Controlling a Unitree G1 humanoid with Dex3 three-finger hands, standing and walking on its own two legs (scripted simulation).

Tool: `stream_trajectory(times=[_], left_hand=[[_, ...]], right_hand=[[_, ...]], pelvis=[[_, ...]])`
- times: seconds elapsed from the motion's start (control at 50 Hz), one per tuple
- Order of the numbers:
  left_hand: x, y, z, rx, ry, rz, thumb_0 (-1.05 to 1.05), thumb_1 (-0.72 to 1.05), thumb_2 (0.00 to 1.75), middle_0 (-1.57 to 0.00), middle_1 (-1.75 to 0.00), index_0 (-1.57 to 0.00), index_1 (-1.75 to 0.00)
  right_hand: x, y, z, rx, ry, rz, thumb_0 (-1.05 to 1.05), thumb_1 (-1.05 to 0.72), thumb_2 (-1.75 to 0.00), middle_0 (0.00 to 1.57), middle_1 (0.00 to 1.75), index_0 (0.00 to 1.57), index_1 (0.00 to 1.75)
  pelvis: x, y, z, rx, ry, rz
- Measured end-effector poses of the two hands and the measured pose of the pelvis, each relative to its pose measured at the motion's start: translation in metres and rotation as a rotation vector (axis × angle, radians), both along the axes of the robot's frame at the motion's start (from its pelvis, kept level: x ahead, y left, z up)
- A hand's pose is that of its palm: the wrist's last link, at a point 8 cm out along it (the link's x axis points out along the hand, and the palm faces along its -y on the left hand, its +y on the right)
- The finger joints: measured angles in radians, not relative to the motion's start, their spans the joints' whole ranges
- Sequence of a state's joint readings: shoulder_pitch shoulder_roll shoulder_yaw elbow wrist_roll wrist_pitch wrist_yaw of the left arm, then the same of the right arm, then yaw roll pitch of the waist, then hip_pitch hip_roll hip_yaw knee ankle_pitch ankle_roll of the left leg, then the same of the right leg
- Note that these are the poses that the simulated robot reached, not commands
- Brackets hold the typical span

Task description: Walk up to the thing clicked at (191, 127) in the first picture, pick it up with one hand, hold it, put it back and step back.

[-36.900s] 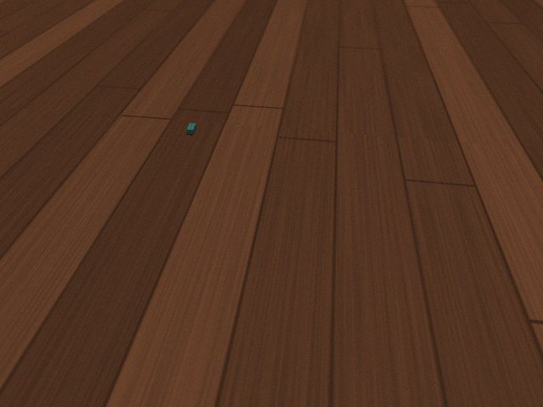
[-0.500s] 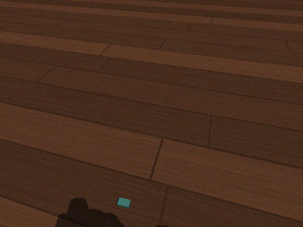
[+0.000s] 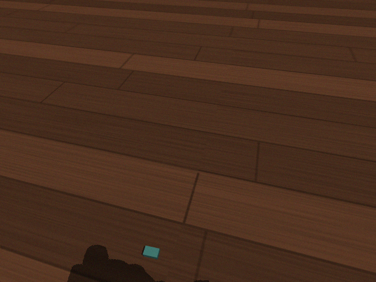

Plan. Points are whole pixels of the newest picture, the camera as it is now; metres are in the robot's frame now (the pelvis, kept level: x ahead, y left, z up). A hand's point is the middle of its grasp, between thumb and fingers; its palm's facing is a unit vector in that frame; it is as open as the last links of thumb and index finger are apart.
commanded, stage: stand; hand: left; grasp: from above
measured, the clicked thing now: (151, 252) +0.44 +0.22 -0.77
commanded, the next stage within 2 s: step back in 1.24 s
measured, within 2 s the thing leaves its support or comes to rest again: neither
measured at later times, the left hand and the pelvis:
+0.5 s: hand out of the picture +0.08 +0.24 -0.16, palm faces +0.02 -0.94 -0.34, open 7.4 cm; pelvis +0.01 -0.01 +0.00, yaw +0 degrees
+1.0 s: hand out of the picture +0.08 +0.24 -0.16, palm faces +0.01 -0.94 -0.35, open 7.4 cm; pelvis +0.01 -0.01 +0.00, yaw +0 degrees
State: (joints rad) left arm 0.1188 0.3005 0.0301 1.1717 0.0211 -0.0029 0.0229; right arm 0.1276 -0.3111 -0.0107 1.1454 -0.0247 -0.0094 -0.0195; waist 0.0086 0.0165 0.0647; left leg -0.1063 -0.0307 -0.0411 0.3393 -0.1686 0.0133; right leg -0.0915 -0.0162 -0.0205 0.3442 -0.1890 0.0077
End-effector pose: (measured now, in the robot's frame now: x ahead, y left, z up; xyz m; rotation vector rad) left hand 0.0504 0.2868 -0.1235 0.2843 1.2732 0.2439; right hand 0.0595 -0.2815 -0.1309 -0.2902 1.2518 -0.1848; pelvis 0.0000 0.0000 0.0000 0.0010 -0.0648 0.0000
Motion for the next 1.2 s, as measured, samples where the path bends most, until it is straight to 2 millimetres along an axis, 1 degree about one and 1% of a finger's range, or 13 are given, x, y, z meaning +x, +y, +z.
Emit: stream_trajectory(times=[0.34, 0.5, 0.88, 1.2], left_hand=[[0.016, -0.003, 0.003, 0.003, -0.019, -0.002, 0.01, 0.9, 0.9, -0.2, -0.3, -0.21, -0.3], [0.019, -0.003, 0.004, 0.002, -0.025, -0.009, 0.01, 0.9, 0.9, -0.2, -0.3, -0.21, -0.3], [0.022, -0.003, 0.005, 0.003, -0.016, -0.016, 0.01, 0.9, 0.9, -0.2, -0.3, -0.21, -0.3], [0.031, -0.003, 0.007, 0.007, -0.033, -0.026, 0.01, 0.9, 0.9, -0.2, -0.3, -0.21, -0.3]], right_hand=[[0.013, -0.008, 0.002, -0.008, -0.01, 0.006, 0.01, -0.9, -0.9, 0.21, 0.3, 0.2, 0.3], [0.018, -0.012, 0.004, -0.011, -0.02, 0.009, 0.01, -0.9, -0.9, 0.21, 0.3, 0.2, 0.3], [0.015, -0.015, 0.004, -0.013, 0.002, 0.01, 0.01, -0.9, -0.9, 0.21, 0.3, 0.2, 0.3], [0.024, -0.018, 0.005, -0.016, -0.014, 0.017, 0.01, -0.9, -0.9, 0.21, 0.3, 0.2, 0.3]], pelvis=[[0.007, -0.005, 0.001, -0.001, 0.006, 0.001], [0.008, -0.006, 0.001, -0.002, 0.008, 0.0], [0.012, -0.008, 0.002, -0.001, 0.019, 0.002], [0.016, -0.009, 0.002, 0.0, 0.021, 0.002]])
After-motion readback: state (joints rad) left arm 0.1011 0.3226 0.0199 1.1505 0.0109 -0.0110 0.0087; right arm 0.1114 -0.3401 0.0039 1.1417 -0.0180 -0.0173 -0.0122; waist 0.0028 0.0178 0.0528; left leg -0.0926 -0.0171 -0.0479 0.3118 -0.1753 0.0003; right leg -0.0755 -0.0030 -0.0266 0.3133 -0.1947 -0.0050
